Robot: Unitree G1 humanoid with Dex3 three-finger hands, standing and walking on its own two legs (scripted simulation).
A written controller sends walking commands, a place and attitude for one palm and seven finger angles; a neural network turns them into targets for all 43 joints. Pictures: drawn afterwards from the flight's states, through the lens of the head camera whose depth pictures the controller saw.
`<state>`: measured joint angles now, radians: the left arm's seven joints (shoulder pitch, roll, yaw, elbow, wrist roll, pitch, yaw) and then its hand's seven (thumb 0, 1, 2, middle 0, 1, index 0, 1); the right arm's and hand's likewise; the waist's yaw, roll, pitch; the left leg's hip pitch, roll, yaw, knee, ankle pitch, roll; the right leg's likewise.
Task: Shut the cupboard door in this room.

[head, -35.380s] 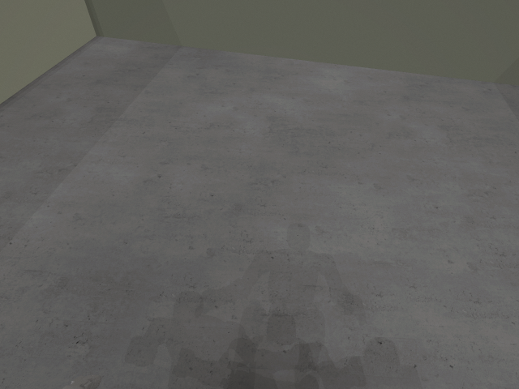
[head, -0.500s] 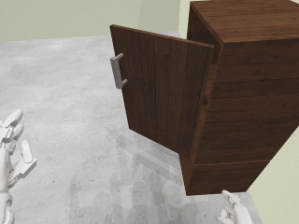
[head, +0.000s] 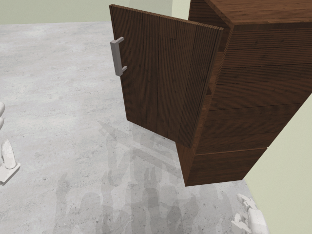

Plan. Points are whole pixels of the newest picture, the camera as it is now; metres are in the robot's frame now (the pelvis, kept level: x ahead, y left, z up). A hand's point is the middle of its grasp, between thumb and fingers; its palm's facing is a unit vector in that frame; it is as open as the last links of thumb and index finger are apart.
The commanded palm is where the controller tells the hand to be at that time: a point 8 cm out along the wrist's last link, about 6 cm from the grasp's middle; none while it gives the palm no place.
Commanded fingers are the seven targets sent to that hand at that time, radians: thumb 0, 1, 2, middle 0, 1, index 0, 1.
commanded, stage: step back with the hand held close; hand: left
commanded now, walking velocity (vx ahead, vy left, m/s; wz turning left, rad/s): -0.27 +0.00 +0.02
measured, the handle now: (120, 56) +0.71 +0.19 +0.09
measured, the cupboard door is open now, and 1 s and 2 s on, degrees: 54 54 54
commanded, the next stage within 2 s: stop stepping back and stand still in 1.10 s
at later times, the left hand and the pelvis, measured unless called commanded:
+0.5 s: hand out of the picture +0.14 +0.27 +0.17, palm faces +0.47 -0.74 -0.48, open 7.4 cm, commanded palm +0.07 +0.30 +0.19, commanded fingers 0.00 0.90 0.90 -0.20 -0.30 -0.20 -0.30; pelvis -0.05 -0.01 -0.01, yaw +3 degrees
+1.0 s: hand out of the picture +0.05 +0.29 +0.18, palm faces +0.53 -0.72 -0.45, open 7.4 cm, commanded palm -0.03 +0.32 +0.19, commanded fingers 0.00 0.90 0.90 -0.20 -0.30 -0.20 -0.30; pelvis -0.12 +0.00 -0.01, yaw +8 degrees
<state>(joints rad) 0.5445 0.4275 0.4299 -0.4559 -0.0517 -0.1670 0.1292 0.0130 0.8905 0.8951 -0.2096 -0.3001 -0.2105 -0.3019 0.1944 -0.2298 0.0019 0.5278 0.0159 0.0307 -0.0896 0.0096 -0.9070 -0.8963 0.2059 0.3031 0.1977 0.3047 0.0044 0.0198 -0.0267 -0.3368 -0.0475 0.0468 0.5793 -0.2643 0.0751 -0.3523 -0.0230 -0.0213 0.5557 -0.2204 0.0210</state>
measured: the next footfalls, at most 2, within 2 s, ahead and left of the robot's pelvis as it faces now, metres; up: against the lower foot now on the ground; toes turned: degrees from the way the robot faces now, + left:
right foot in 1.18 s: -0.22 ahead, -0.16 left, +0.00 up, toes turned +3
right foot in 1.68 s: -0.25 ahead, -0.06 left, +0.00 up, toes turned +0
